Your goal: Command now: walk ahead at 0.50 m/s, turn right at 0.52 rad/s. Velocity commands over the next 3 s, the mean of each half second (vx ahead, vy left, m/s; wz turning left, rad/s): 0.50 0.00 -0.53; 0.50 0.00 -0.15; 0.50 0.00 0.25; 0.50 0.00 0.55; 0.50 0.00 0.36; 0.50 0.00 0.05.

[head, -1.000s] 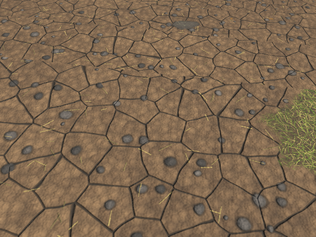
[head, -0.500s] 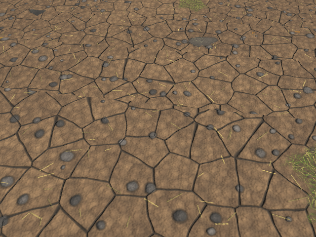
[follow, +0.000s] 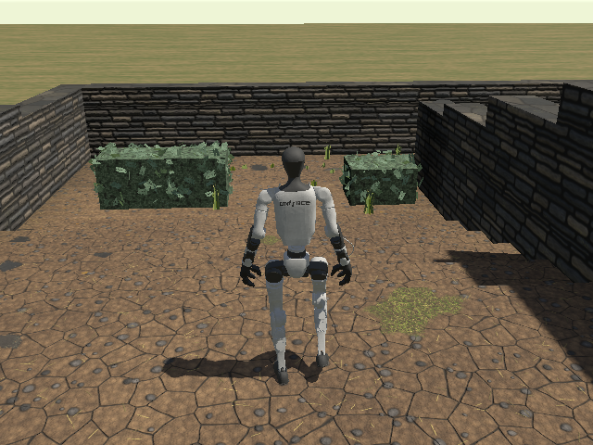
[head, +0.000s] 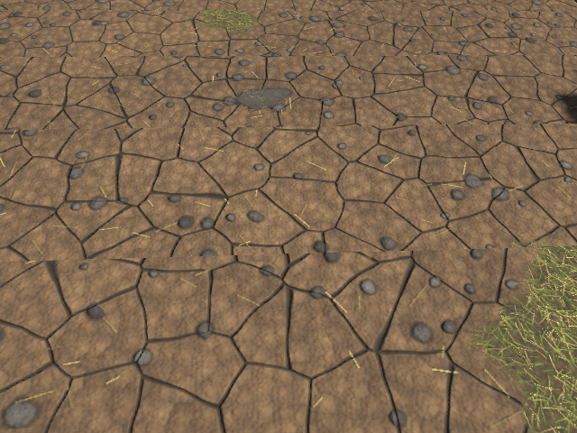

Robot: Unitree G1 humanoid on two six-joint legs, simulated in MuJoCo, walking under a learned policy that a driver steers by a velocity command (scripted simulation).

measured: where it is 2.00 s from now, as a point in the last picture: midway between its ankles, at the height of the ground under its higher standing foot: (368, 255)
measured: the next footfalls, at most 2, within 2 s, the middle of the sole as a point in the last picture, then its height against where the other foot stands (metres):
right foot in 0.32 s outside the picture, level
left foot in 0.88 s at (327, 364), level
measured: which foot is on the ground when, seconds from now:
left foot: down 0.00-0.30, up 0.32-0.86, down 0.88-1.00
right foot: up 0.00-0.30, down 0.32-0.88, up 0.90-1.00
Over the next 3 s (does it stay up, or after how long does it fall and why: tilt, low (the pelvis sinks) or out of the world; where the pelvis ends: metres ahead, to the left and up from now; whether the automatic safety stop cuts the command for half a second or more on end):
stays up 1.51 -0.13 -0.17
